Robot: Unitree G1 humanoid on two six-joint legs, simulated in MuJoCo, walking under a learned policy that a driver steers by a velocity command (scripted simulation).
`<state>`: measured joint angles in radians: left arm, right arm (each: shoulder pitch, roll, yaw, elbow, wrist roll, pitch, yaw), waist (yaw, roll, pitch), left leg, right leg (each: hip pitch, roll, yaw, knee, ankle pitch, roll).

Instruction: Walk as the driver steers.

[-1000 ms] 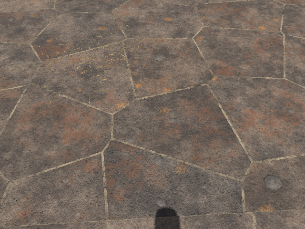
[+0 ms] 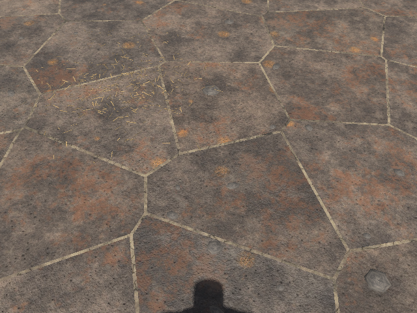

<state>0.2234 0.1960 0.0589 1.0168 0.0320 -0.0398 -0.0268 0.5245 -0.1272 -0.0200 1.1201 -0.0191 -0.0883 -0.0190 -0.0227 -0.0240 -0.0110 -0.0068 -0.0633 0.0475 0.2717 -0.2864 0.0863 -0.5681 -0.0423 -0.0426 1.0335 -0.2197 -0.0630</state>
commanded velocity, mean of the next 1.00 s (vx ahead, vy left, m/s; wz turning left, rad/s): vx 0.22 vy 0.00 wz -0.19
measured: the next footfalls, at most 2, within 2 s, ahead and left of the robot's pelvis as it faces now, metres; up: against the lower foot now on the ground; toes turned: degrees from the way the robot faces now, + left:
right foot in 0.24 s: +0.30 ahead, -0.07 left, +0.00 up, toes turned -3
left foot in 0.78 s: +0.34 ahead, +0.09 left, +0.00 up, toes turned -7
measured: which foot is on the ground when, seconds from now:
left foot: down 0.00-0.22, up 0.24-0.76, down 0.78-1.00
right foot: up 0.00-0.22, down 0.24-0.80, up 0.82-1.00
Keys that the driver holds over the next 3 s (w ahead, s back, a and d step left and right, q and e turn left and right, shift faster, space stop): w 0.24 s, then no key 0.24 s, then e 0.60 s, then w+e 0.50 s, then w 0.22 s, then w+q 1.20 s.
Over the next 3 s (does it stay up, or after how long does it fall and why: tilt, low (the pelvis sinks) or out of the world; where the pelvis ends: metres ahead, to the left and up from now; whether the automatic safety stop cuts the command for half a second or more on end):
stays up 1.09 -0.45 -0.17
